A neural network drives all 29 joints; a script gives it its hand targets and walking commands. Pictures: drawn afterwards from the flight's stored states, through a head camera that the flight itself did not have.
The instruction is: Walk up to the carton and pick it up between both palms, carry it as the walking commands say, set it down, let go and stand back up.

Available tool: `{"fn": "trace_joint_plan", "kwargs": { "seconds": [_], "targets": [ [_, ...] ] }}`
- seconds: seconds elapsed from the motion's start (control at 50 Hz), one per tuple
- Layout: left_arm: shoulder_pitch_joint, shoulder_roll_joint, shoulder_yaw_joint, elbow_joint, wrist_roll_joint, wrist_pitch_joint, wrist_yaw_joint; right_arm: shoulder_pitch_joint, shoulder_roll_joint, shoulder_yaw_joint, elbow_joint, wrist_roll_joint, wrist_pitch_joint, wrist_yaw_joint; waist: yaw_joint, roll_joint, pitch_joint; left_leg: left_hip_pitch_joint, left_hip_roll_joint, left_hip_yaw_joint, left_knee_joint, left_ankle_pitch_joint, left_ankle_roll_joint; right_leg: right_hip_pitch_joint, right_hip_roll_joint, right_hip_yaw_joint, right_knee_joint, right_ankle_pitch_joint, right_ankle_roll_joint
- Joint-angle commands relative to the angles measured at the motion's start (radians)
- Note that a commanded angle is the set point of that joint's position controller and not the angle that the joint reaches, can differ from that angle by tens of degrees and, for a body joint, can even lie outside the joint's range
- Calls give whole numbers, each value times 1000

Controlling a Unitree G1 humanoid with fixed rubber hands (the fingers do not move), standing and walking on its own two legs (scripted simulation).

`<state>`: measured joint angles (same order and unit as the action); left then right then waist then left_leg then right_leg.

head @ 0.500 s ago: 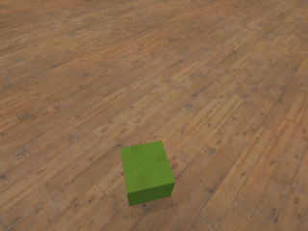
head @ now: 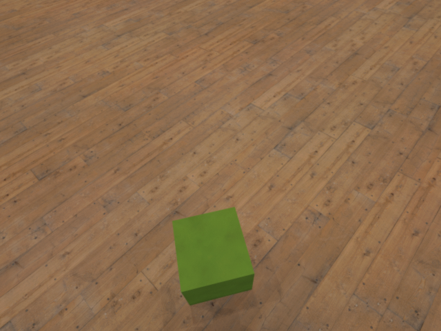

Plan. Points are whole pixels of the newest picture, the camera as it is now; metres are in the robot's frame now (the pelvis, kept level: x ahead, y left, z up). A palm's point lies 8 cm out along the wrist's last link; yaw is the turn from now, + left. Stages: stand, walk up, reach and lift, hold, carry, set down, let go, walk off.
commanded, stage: walk up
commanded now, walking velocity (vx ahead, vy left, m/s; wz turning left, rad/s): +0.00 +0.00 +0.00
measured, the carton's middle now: (212, 255) +0.49 +0.10 -0.66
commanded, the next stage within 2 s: none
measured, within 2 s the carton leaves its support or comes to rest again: neither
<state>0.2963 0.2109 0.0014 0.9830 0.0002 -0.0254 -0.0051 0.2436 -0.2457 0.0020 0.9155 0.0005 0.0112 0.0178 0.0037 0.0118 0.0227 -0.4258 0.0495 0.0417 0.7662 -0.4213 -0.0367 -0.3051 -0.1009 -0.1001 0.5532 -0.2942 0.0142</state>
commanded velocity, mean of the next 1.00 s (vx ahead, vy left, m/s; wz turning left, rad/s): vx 0.08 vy -0.01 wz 0.11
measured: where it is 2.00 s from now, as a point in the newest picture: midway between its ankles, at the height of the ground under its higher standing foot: outside the picture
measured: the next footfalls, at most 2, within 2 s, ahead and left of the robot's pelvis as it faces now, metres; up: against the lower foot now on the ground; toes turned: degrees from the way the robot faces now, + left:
left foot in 0.06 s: +0.06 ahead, +0.14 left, +0.00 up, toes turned +3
right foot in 1.22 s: +0.10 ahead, -0.06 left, +0.00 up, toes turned -2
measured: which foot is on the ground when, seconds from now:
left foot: up 0.00-0.04, down 0.06-1.00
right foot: down 0.00-0.86, up 0.88-1.00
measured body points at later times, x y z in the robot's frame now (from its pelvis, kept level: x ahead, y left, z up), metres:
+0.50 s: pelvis -0.02 +0.02 +0.00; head -0.01 +0.03 +0.45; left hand +0.00 +0.24 -0.16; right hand +0.05 -0.21 -0.14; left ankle +0.02 +0.14 -0.74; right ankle +0.00 -0.12 -0.74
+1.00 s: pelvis +0.03 +0.09 +0.00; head +0.04 +0.12 +0.45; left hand +0.04 +0.34 -0.17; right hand +0.10 -0.14 -0.13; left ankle +0.00 +0.19 -0.74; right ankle +0.01 -0.09 -0.69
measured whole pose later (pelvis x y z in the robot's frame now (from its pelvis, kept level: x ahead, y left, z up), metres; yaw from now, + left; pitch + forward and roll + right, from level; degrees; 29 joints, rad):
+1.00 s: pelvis +0.03 +0.09 +0.00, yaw +5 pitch +1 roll -3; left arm 0.26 0.23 0.01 1.03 0.00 0.02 0.02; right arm 0.28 -0.18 0.00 0.94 -0.03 -0.02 0.00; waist 0.00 0.00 -0.01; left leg -0.27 0.07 0.05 0.60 -0.35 0.02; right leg -0.35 -0.12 -0.11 0.83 -0.43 0.08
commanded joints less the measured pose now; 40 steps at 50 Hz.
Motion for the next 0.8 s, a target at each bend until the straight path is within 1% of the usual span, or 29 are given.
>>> {"fn": "trace_joint_plan", "kwargs": {
  "seconds": [0.0,0.02,0.04,0.06,0.08,0.1,0.14,0.18,0.2,0.24,0.26,0.28,0.3,0.36,0.4,0.44,0.48,0.52,0.56,0.58,0.6,0.62,0.64,0.66,0.68,0.7,0.74,0.76,0.78],
  "targets": [
    [-5,134,70,-30,5,24,25,70,-11,-15,4,-1,-13,-38,-21,-139,-196,252,-24,73,-412,379,20,263,-90,25,-14,713,-85],
    [-5,99,63,-41,0,26,23,115,-50,-27,14,-5,-24,-45,-23,-46,-225,355,60,28,-382,631,28,189,-50,15,-3,459,-48],
    [-2,59,45,-48,-3,28,21,127,-100,-46,20,-8,-29,-49,-15,118,-220,404,159,-78,-376,840,52,99,-3,28,-11,174,-26],
    [14,38,34,-46,-2,36,20,103,-118,-49,21,-13,-27,-47,3,187,-171,410,211,-140,-380,915,96,34,35,42,-23,-70,-14],
    [23,27,32,-34,0,45,22,100,-112,-51,27,-10,-22,-47,6,178,-123,379,229,-147,-390,858,122,14,42,64,-17,-142,-10],
    [30,27,31,-23,2,49,21,70,-103,-50,18,-10,-19,-48,-3,228,-102,352,229,-137,-398,776,133,16,43,66,-43,-105,-11],
    [3,44,33,-26,3,44,20,27,-83,-38,13,-7,-18,-48,6,199,-98,307,170,-109,-415,617,112,48,29,56,-88,-2,-19],
    [26,46,39,-15,6,40,24,26,-68,-41,8,-5,-18,-52,12,181,-107,251,146,-114,-433,466,102,99,20,45,-108,81,-19],
    [30,39,37,-2,6,38,24,29,-58,-42,11,-6,-18,-53,12,140,-107,233,137,-114,-437,386,98,114,17,43,-125,93,-21],
    [44,25,30,14,8,40,26,25,-43,-45,12,-7,-11,-51,10,119,-73,185,132,-126,-476,187,94,109,11,44,-146,77,-27],
    [56,19,29,19,10,39,26,26,-35,-47,7,-7,-6,-50,11,78,-58,171,129,-129,-486,113,92,108,4,52,-162,80,-30],
    [47,22,28,20,9,40,24,34,-32,-44,10,-9,-2,-49,10,80,-36,144,118,-125,-496,71,81,104,2,53,-173,70,-29],
    [42,28,28,15,9,35,23,34,-30,-43,9,-11,-4,-49,13,97,-38,126,110,-122,-495,79,76,117,-9,62,-169,80,-31],
    [49,26,28,23,9,28,23,50,-25,-41,19,-14,-8,-48,11,61,-43,144,96,-109,-480,101,66,110,-9,65,-180,76,-24],
    [49,30,27,32,12,29,23,41,-28,-43,14,-14,-7,-47,7,73,-34,138,90,-109,-475,72,63,91,-12,74,-189,38,-24],
    [52,31,30,28,14,26,24,41,-21,-44,11,-15,-7,-46,7,40,-27,138,82,-93,-457,70,55,72,-21,84,-212,6,-25],
    [45,32,30,28,14,22,24,55,-19,-45,15,-17,-8,-46,3,41,-19,139,71,-87,-451,77,47,62,-31,101,-233,-10,-26],
    [43,45,34,29,15,19,25,59,-18,-42,18,-15,-10,-46,3,-10,-28,152,62,-74,-431,100,41,54,-37,105,-244,-22,-26],
    [42,40,34,29,15,18,25,60,-12,-43,19,-16,-15,-45,-1,15,-35,161,64,-67,-430,119,37,59,-39,106,-231,-2,-25],
    [43,55,39,24,45,11,34,99,-50,-54,22,-8,-17,-42,2,-2,-31,123,77,-52,-353,-6,48,18,-102,98,-235,-143,-15],
    [146,151,77,29,39,22,38,55,-100,-72,-3,-25,-8,-11,29,28,-89,-138,30,-91,-269,-348,48,199,-175,207,-234,-510,-51],
    [185,216,92,40,44,28,51,-63,-88,-74,-59,-30,6,10,65,-149,0,-306,0,-14,-34,-271,17,203,-343,352,-396,-656,-95],
    [188,255,103,35,46,24,64,-118,-57,-66,-89,-39,14,22,78,-303,35,-353,2,36,220,-125,-13,149,-498,463,-532,-693,-161],
    [102,228,98,1,46,14,67,-83,-50,-65,-91,-47,13,24,30,-202,43,-295,60,-59,285,-64,-4,106,-481,397,-495,-564,-151],
    [42,171,84,3,48,2,66,-22,-29,-59,-53,-37,5,20,-4,-159,24,-189,66,-44,243,-34,9,76,-404,290,-454,-450,-118],
    [51,166,80,33,47,-2,69,-35,-22,-60,-49,-28,4,22,-7,-85,23,-187,52,-29,179,-18,9,84,-373,249,-430,-378,-97],
    [69,147,88,49,47,-7,57,-34,20,-34,-45,-23,-11,43,2,-165,-30,-125,25,-12,13,-24,21,148,-303,139,-360,-250,-81],
    [21,124,85,28,45,-8,41,9,37,-19,-16,-24,-24,41,-21,-265,-84,20,-4,45,-73,-13,32,122,-196,12,-299,-198,-57],
    [5,138,98,23,51,-7,28,79,26,-24,13,-18,-30,33,-53,-271,-119,126,-33,97,-159,18,30,90,-159,-27,-239,-243,-41]
  ]
}}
